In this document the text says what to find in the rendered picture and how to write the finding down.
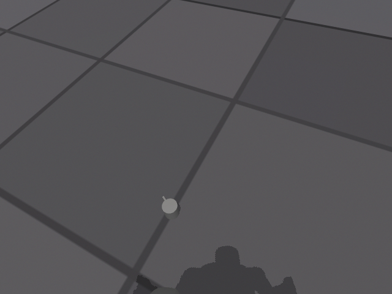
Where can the mug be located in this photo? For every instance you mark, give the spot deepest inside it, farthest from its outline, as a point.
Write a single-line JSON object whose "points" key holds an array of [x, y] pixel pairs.
{"points": [[170, 208]]}

